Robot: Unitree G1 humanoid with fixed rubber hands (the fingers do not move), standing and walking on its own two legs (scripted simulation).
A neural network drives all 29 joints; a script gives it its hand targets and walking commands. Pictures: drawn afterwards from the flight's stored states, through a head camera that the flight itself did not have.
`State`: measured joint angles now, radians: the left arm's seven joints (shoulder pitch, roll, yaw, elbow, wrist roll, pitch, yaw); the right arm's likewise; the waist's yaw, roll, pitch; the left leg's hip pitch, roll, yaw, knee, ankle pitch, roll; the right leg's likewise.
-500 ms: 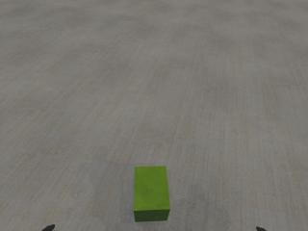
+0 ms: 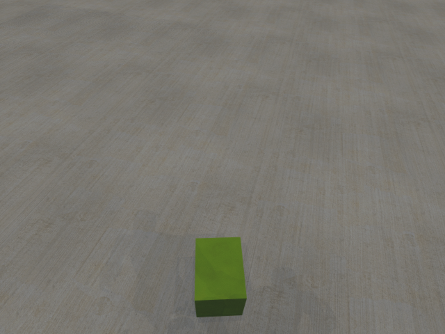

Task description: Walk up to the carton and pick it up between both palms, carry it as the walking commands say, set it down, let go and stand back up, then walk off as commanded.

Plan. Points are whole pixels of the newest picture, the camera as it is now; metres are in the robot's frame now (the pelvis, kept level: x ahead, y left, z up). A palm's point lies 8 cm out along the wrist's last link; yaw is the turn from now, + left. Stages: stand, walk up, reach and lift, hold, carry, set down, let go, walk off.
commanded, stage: stand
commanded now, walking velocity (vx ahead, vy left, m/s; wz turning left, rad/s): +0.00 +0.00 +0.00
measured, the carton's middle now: (218, 276) +0.50 +0.00 -0.68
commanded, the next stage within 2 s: walk off in 0.36 s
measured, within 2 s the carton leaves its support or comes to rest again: neither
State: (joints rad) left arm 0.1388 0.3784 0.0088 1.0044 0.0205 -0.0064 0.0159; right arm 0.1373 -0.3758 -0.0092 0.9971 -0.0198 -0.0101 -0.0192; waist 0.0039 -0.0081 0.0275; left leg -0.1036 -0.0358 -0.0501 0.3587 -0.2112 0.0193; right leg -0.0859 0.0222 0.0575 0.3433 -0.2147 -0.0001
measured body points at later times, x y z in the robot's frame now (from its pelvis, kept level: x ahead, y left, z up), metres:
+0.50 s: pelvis +0.00 +0.00 +0.00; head +0.00 +0.01 +0.45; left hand +0.09 +0.32 -0.12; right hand +0.10 -0.32 -0.11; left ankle -0.01 +0.11 -0.75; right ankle -0.02 -0.12 -0.75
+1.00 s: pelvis -0.08 -0.03 -0.03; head -0.05 -0.06 +0.42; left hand +0.03 +0.25 -0.15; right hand -0.03 -0.33 -0.17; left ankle -0.01 +0.10 -0.74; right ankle -0.11 -0.14 -0.75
